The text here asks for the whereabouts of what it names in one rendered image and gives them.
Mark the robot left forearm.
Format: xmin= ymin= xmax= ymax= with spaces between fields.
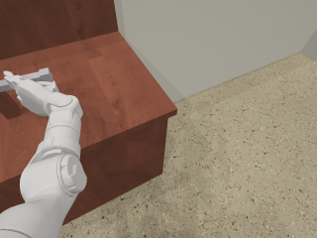
xmin=20 ymin=92 xmax=83 ymax=200

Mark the robot left hand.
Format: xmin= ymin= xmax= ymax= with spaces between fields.
xmin=3 ymin=70 xmax=59 ymax=117

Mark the counter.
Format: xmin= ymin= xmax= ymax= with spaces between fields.
xmin=0 ymin=0 xmax=177 ymax=226

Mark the left robot upper arm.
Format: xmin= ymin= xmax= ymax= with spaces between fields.
xmin=0 ymin=154 xmax=87 ymax=238

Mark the tap lever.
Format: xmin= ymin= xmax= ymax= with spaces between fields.
xmin=0 ymin=67 xmax=53 ymax=92

